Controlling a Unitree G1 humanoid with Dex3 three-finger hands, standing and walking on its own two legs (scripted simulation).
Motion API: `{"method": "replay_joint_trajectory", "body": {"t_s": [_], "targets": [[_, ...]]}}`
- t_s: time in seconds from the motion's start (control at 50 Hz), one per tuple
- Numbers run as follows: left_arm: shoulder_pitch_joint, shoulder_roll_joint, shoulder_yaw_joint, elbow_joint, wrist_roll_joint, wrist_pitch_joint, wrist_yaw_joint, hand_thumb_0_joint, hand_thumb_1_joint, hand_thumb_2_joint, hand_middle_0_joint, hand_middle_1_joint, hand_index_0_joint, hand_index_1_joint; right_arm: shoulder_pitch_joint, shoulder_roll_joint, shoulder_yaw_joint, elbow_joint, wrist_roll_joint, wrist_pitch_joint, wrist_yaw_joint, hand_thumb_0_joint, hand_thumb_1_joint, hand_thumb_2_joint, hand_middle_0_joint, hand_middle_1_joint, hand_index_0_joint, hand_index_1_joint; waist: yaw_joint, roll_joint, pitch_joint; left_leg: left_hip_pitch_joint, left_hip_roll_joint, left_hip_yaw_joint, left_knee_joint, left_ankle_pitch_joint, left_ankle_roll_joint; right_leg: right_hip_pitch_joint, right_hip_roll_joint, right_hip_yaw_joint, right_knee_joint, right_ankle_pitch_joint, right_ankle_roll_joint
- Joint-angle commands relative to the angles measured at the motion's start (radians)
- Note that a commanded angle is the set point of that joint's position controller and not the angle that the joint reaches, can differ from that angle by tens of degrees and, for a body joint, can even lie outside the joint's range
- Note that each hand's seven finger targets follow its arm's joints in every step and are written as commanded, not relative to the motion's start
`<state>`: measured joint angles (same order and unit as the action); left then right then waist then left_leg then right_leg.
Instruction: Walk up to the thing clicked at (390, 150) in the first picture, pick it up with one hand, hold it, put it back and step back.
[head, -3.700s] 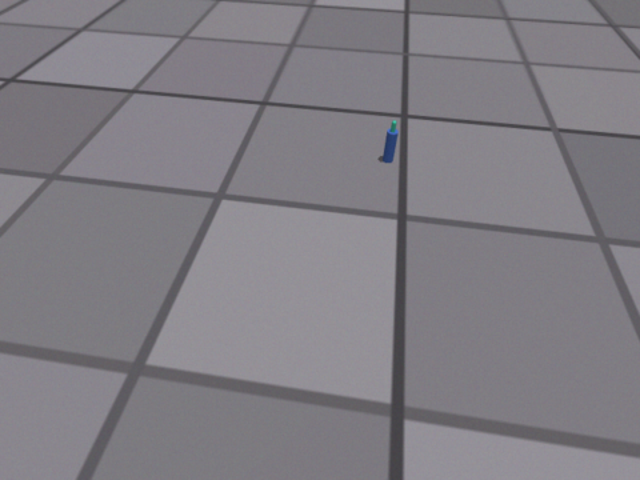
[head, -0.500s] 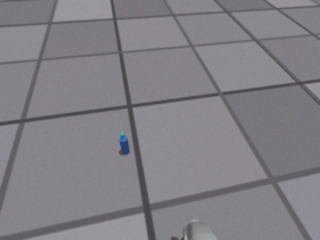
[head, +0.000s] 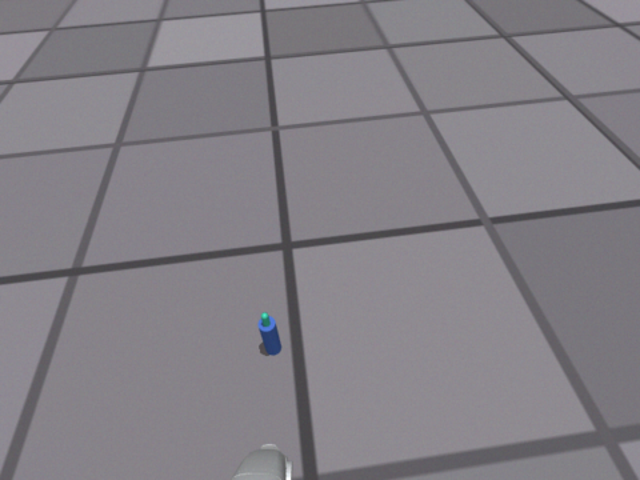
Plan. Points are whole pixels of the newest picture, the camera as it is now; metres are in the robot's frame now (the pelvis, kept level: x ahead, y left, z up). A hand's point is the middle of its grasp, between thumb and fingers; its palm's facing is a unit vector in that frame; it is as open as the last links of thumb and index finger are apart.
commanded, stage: walk up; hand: left
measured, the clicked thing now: (269, 332) +0.63 +0.21 -0.66
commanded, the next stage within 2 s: none
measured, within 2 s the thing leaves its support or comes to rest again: neither
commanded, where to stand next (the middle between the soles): +0.27 +0.02 m, yaw -2 degrees
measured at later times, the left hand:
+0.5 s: hand (128, 436) +0.21 +0.31 -0.15, palm faces -0.09 -0.93 -0.35, open 7.4 cm
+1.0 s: hand (159, 381) +0.30 +0.30 -0.17, palm faces -0.02 -0.94 -0.33, open 7.4 cm
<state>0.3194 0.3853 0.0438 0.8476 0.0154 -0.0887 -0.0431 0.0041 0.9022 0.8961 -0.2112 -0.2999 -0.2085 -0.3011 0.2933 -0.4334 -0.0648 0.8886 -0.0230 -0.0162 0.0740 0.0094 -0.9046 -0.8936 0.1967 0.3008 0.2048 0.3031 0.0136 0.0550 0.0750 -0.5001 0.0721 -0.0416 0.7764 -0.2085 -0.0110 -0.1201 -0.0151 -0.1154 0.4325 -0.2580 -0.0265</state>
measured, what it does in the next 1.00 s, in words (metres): walks ahead: left foot, then right foot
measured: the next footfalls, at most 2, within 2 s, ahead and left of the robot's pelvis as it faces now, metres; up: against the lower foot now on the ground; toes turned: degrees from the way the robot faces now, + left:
left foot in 0.12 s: +0.18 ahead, +0.15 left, +0.00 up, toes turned +5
right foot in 0.58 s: +0.29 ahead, -0.10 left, +0.00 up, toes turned -2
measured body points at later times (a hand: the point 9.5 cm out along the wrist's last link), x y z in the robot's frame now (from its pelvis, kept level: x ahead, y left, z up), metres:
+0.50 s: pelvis +0.15 +0.04 +0.00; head +0.17 +0.05 +0.45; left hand +0.21 +0.36 -0.12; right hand +0.18 -0.28 -0.11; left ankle +0.14 +0.14 -0.74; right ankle +0.25 -0.12 -0.70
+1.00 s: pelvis +0.21 +0.04 -0.02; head +0.21 +0.05 +0.43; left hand +0.30 +0.35 -0.15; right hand +0.25 -0.29 -0.13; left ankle +0.26 +0.16 -0.74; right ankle +0.26 -0.10 -0.74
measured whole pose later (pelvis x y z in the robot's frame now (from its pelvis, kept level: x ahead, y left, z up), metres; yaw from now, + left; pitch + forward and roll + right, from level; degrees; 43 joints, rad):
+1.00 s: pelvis +0.21 +0.04 -0.02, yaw +0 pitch -4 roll +0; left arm 0.19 0.39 0.02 0.93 0.00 0.01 -0.01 0.00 0.91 0.90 -0.21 -0.30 -0.21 -0.30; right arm 0.26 -0.39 -0.03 1.00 -0.03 -0.02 0.01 0.01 -0.90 -0.89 0.20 0.30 0.21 0.30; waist 0.01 -0.04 0.06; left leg -0.32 0.02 0.04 0.65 -0.27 0.00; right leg -0.34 -0.05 -0.03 0.69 -0.34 -0.01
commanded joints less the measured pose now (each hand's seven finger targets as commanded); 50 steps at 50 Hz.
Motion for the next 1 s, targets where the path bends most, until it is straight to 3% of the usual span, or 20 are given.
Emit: {"method": "replay_joint_trajectory", "body": {"t_s": [0.0, 0.08, 0.1, 0.12, 0.14, 0.16, 0.24, 0.38, 0.5, 0.54, 0.56, 0.6, 0.62, 0.74, 0.82, 0.88, 0.92, 0.94, 0.96, 0.98], "targets": [[-0.010, 0.291, 0.092, -0.075, -0.004, -0.019, 0.016, 0.000, 0.900, 0.900, -0.200, -0.300, -0.200, -0.300, -0.064, -0.152, -0.053, -0.089, 0.000, -0.048, 0.002, 0.000, -0.900, -0.900, 0.200, 0.300, 0.200, 0.300, 0.030, -0.179, 0.027, 0.088, 0.026, 0.055, -0.154, 0.042, 0.012, -0.115, -0.255, 0.174, -0.173, -0.100, -0.174], [-0.049, 0.264, 0.075, -0.085, 0.005, -0.006, 0.015, 0.000, 0.900, 0.900, -0.200, -0.300, -0.200, -0.300, 0.133, -0.199, -0.077, -0.023, -0.004, -0.066, -0.016, 0.000, -0.900, -0.900, 0.200, 0.300, 0.200, 0.300, -0.095, -0.040, -0.081, 0.432, -0.027, 0.089, -0.221, -0.026, 0.048, -0.240, -0.207, 0.123, 0.116, -0.022, -0.125], [0.012, 0.202, 0.050, -0.082, 0.005, -0.002, 0.013, 0.000, 0.900, 0.900, -0.200, -0.300, -0.200, -0.300, 0.219, -0.252, -0.096, -0.003, -0.007, -0.073, -0.030, 0.000, -0.900, -0.900, 0.200, 0.300, 0.200, 0.300, -0.129, 0.161, -0.136, 0.559, 0.033, -0.041, -0.327, -0.207, 0.082, -0.326, -0.128, 0.052, 0.410, 0.013, -0.087], [0.063, 0.117, 0.029, -0.082, -0.009, 0.004, 0.010, 0.000, 0.900, 0.900, -0.200, -0.300, -0.200, -0.300, 0.210, -0.317, -0.104, -0.032, -0.015, -0.079, -0.042, 0.000, -0.900, -0.900, 0.200, 0.300, 0.200, 0.300, -0.100, 0.350, -0.107, 0.604, 0.235, -0.438, -0.454, -0.325, 0.142, -0.542, 0.024, 0.045, 0.657, -0.261, -0.023], [0.098, 0.209, 0.049, -0.052, -0.009, 0.019, 0.025, 0.000, 0.900, 0.900, -0.200, -0.300, -0.200, -0.300, 0.158, -0.338, -0.103, -0.066, 0.012, -0.081, -0.043, 0.000, -0.900, -0.900, 0.200, 0.300, 0.200, 0.300, -0.080, 0.202, -0.098, 0.525, 0.347, -0.634, -0.561, -0.386, 0.208, -0.553, 0.029, 0.131, 0.725, -0.283, -0.025], [0.061, 0.269, 0.060, -0.039, -0.005, 0.024, 0.033, 0.000, 0.900, 0.900, -0.200, -0.300, -0.200, -0.300, 0.121, -0.323, -0.102, -0.069, 0.025, -0.076, -0.040, 0.000, -0.900, -0.900, 0.200, 0.300, 0.200, 0.300, -0.070, 0.150, -0.042, 0.459, 0.361, -0.626, -0.551, -0.378, 0.265, -0.555, -0.022, 0.168, 0.760, -0.274, -0.035], [0.079, 0.238, 0.054, 0.007, -0.023, 0.031, 0.019, 0.000, 0.900, 0.900, -0.200, -0.300, -0.200, -0.300, 0.070, -0.222, -0.059, -0.087, 0.025, -0.091, -0.055, 0.000, -0.900, -0.900, 0.200, 0.300, 0.200, 0.300, -0.020, 0.077, -0.006, 0.348, 0.183, -0.168, -0.493, 0.146, 0.132, -0.426, -0.062, 0.226, 0.645, -0.075, -0.011], [-0.002, 0.214, 0.054, -0.016, -0.008, 0.039, -0.004, 0.000, 0.900, 0.900, -0.200, -0.300, -0.200, -0.300, 0.049, -0.235, -0.066, -0.114, 0.014, -0.085, -0.054, 0.000, -0.900, -0.900, 0.200, 0.300, 0.200, 0.300, -0.043, 0.105, 0.027, 0.331, 0.181, -0.076, -0.558, -0.053, 0.240, -0.436, -0.086, 0.137, 0.439, 0.011, 0.038], [-0.020, 0.155, 0.040, -0.003, -0.005, 0.017, 0.023, 0.000, 0.900, 0.900, -0.200, -0.300, -0.200, -0.300, 0.013, -0.200, -0.041, -0.112, 0.018, -0.055, -0.064, 0.000, -0.900, -0.900, 0.200, 0.300, 0.200, 0.300, -0.019, 0.065, -0.034, 0.301, 0.164, 0.025, -0.302, 0.519, 0.211, -0.209, -0.031, 0.067, 0.194, 0.100, 0.017], [0.041, 0.178, 0.048, 0.032, -0.002, 0.006, 0.037, 0.000, 0.900, 0.900, -0.200, -0.300, -0.200, -0.300, 0.006, -0.165, -0.025, -0.109, 0.034, -0.042, -0.068, 0.000, -0.900, -0.900, 0.200, 0.300, 0.200, 0.300, 0.016, -0.033, -0.101, 0.275, 0.089, 0.061, -0.135, 0.412, 0.147, -0.029, 0.007, 0.058, 0.046, 0.222, 0.002], [0.066, 0.219, 0.059, 0.037, 0.002, 0.000, 0.044, 0.000, 0.900, 0.900, -0.200, -0.300, -0.200, -0.300, 0.014, -0.126, -0.010, -0.110, 0.041, -0.040, -0.068, 0.000, -0.900, -0.900, 0.200, 0.300, 0.200, 0.300, 0.035, -0.118, -0.148, 0.225, 0.049, 0.084, -0.023, 0.255, 0.111, 0.063, -0.048, 0.111, 0.012, 0.320, -0.024], [0.059, 0.316, 0.080, -0.004, 0.000, 0.000, 0.045, 0.000, 0.900, 0.900, -0.200, -0.300, -0.200, -0.300, 0.086, -0.101, 0.002, -0.108, 0.031, -0.026, -0.067, 0.000, -0.900, -0.900, 0.200, 0.300, 0.200, 0.300, 0.017, -0.278, -0.147, -0.007, -0.093, 0.074, 0.231, -0.368, 0.058, 0.086, -0.366, 0.606, -0.112, 0.079, -0.186], [0.014, 0.353, 0.090, -0.012, -0.008, 0.009, 0.045, 0.000, 0.900, 0.900, -0.200, -0.300, -0.200, -0.300, 0.081, -0.183, -0.027, -0.090, 0.021, -0.015, -0.078, 0.000, -0.900, -0.900, 0.200, 0.300, 0.200, 0.300, 0.024, -0.264, -0.105, -0.026, -0.055, 0.041, 0.294, -0.433, 0.060, 0.046, -0.412, 0.676, -0.117, -0.054, -0.268], [-0.086, 0.267, 0.059, -0.030, 0.003, 0.020, 0.048, 0.000, 0.900, 0.900, -0.200, -0.300, -0.200, -0.300, 0.077, -0.160, -0.020, -0.011, 0.017, -0.008, -0.061, 0.000, -0.900, -0.900, 0.200, 0.300, 0.200, 0.300, -0.007, -0.238, -0.056, 0.057, -0.024, 0.045, 0.162, -0.225, 0.027, -0.141, -0.211, 0.312, -0.120, -0.055, -0.175], [-0.113, 0.241, 0.050, -0.024, 0.006, 0.036, 0.046, 0.000, 0.900, 0.900, -0.200, -0.300, -0.200, -0.300, 0.020, -0.133, -0.015, 0.018, 0.011, -0.017, -0.064, 0.000, -0.900, -0.900, 0.200, 0.300, 0.200, 0.300, 0.008, -0.246, -0.052, 0.167, -0.030, 0.071, -0.057, -0.168, 0.007, -0.209, -0.198, 0.248, -0.083, -0.005, -0.168], [-0.180, 0.226, 0.039, -0.022, -0.008, 0.061, 0.039, 0.000, 0.900, 0.900, -0.200, -0.300, -0.200, -0.300, 0.057, -0.133, -0.022, 0.066, 0.003, -0.026, -0.074, 0.000, -0.900, -0.900, 0.200, 0.300, 0.200, 0.300, -0.032, -0.174, -0.068, 0.346, -0.057, 0.096, -0.201, -0.009, 0.018, -0.339, -0.196, 0.229, 0.003, -0.172, -0.121], [-0.179, 0.173, 0.015, -0.011, -0.015, 0.074, 0.036, 0.000, 0.900, 0.900, -0.200, -0.300, -0.200, -0.300, 0.016, -0.173, -0.029, 0.063, -0.009, -0.030, -0.080, 0.000, -0.900, -0.900, 0.200, 0.300, 0.200, 0.300, -0.036, -0.050, -0.036, 0.369, 0.015, -0.036, -0.325, -0.113, 0.041, -0.435, -0.145, 0.209, 0.047, -0.320, -0.064], [-0.150, 0.139, 0.004, -0.004, -0.023, 0.080, 0.034, 0.000, 0.900, 0.900, -0.200, -0.300, -0.200, -0.300, -0.047, -0.215, -0.029, 0.037, -0.013, -0.040, -0.082, 0.000, -0.900, -0.900, 0.200, 0.300, 0.200, 0.300, -0.005, 0.074, -0.037, 0.269, 0.158, -0.292, -0.487, -0.361, 0.085, -0.402, -0.071, 0.175, 0.145, -0.288, -0.018], [-0.147, 0.189, 0.020, 0.036, -0.026, 0.085, 0.039, 0.000, 0.900, 0.900, -0.200, -0.300, -0.200, -0.300, -0.123, -0.263, -0.028, 0.026, 0.002, -0.038, -0.080, 0.000, -0.900, -0.900, 0.200, 0.300, 0.200, 0.300, 0.003, 0.137, 0.001, 0.075, 0.249, -0.384, -0.575, -0.524, 0.167, -0.250, -0.020, 0.116, 0.286, -0.244, -0.003], [-0.129, 0.214, 0.031, 0.068, -0.021, 0.086, 0.040, 0.000, 0.900, 0.900, -0.200, -0.300, -0.200, -0.300, -0.179, -0.251, -0.025, 0.024, 0.002, -0.034, -0.079, 0.000, -0.900, -0.900, 0.200, 0.300, 0.200, 0.300, 0.026, 0.099, 0.043, -0.024, 0.241, -0.351, -0.572, -0.537, 0.181, -0.159, -0.040, 0.135, 0.316, -0.202, -0.001]]}}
